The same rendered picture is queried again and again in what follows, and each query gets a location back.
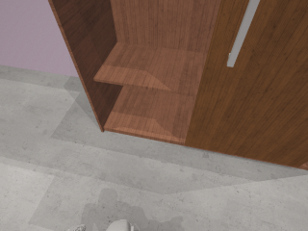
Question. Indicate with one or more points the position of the handle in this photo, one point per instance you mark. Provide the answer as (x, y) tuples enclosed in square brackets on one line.
[(248, 16)]

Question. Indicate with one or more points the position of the left robot thigh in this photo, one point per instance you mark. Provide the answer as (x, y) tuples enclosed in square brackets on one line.
[(120, 225)]

